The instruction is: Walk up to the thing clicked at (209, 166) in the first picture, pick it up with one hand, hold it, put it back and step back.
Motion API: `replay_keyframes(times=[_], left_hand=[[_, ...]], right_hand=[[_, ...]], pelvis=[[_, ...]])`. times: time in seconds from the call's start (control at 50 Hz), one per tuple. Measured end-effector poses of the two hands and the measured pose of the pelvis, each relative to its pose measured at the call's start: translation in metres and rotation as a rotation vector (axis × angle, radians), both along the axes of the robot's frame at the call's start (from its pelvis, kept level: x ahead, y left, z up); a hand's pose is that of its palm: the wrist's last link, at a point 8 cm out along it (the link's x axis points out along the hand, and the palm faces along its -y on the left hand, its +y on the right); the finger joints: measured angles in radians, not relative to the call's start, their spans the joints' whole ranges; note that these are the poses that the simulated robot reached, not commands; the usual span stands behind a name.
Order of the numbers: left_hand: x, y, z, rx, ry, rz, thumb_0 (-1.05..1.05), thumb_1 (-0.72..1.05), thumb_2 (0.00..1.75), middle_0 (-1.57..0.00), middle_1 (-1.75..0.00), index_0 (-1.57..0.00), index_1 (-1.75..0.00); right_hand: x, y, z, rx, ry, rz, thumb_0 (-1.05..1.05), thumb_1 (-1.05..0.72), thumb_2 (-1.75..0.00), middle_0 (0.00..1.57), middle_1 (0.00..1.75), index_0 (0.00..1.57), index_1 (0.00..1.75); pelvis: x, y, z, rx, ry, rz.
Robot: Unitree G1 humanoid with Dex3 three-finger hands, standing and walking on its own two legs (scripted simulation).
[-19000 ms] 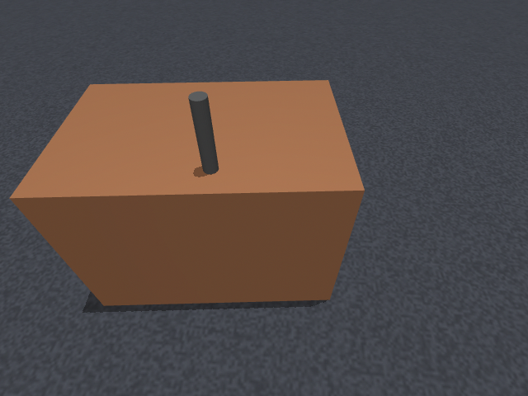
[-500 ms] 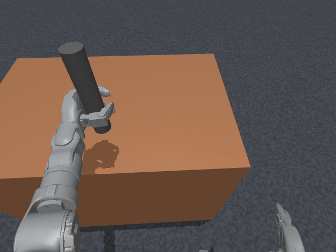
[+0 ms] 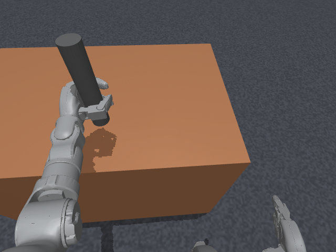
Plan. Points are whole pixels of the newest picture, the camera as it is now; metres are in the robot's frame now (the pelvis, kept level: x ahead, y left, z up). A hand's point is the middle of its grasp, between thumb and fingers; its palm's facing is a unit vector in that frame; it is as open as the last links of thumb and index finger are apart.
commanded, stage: lower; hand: left
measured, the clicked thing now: (88, 87) +0.47 +0.16 +0.14
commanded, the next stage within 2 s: loosen in 1.26 s
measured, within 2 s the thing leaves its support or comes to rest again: rests again in 1.16 s
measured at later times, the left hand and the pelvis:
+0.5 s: hand (105, 113) +0.48 +0.14 +0.04, palm faces +0.03 -1.00 +0.02, open 5.8 cm; pelvis -0.01 +0.00 -0.02, yaw +0 degrees
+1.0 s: hand (108, 120) +0.48 +0.14 +0.00, palm faces +0.03 -1.00 +0.01, open 5.8 cm; pelvis -0.02 +0.00 -0.04, yaw +0 degrees
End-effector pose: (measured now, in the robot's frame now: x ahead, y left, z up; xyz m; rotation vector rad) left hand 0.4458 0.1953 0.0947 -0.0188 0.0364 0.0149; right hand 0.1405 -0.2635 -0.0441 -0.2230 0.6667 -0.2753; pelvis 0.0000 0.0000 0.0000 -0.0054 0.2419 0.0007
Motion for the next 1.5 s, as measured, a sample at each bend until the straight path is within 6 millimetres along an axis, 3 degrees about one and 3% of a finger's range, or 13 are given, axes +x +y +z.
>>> replay_keyframes(times=[0.32, 0.68, 1.24, 1.5], left_hand=[[0.003, -0.001, -0.041, -0.006, 0.022, 0.006, 0.01, 0.09, 1.16, -0.98, -1.15, -0.98, -1.14], [0.01, -0.001, -0.072, 0.008, 0.018, 0.013, 0.01, 0.09, 1.16, -0.98, -1.15, -0.98, -1.14], [0.013, 0.001, -0.105, 0.022, 0.023, 0.023, 0.01, 0.09, 1.16, -0.98, -1.15, -0.98, -1.14], [0.012, 0.004, -0.108, 0.009, -0.001, 0.03, 0.01, 0.09, 1.12, -0.99, -1.13, -0.99, -1.12]], right_hand=[[-0.007, -0.001, -0.007, -0.02, 0.013, 0.028, -0.01, 0.51, -0.06, 0.06, 0.05, 0.06, 0.05], [-0.015, 0.0, -0.006, -0.068, -0.003, 0.052, -0.01, 0.51, -0.06, 0.06, 0.05, 0.06, 0.05], [-0.014, 0.007, -0.008, -0.095, -0.006, 0.078, -0.01, 0.51, -0.06, 0.06, 0.05, 0.06, 0.05], [-0.016, 0.008, -0.01, -0.097, -0.015, 0.097, -0.01, 0.51, -0.06, 0.06, 0.05, 0.06, 0.05]], pelvis=[[-0.007, -0.002, -0.016, 0.001, 0.055, 0.002], [-0.016, -0.001, -0.034, -0.007, 0.109, 0.005], [-0.017, 0.003, -0.051, -0.014, 0.155, 0.007], [-0.022, 0.001, -0.057, -0.013, 0.162, 0.011]])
